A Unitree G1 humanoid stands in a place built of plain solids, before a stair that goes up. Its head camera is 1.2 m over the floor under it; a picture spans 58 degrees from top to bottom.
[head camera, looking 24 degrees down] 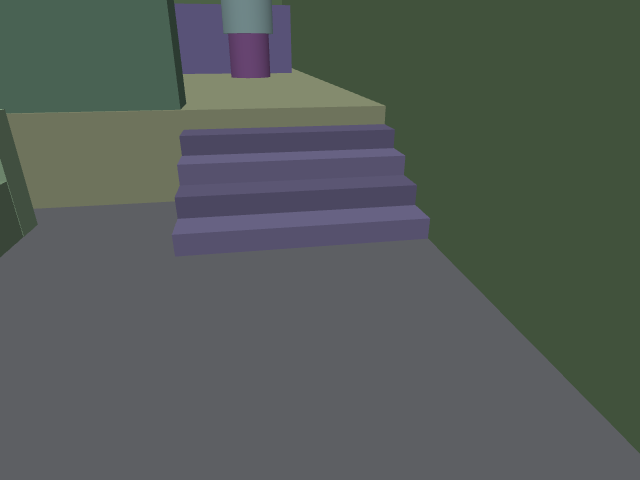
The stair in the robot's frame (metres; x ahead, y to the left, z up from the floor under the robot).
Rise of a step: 0.15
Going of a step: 0.28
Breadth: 1.68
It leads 10 degrees to the left of straight ahead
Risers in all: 5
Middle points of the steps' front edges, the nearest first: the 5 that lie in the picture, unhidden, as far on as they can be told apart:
2.58 0.08 0.15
2.85 0.13 0.30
3.12 0.18 0.45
3.39 0.22 0.60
3.67 0.27 0.75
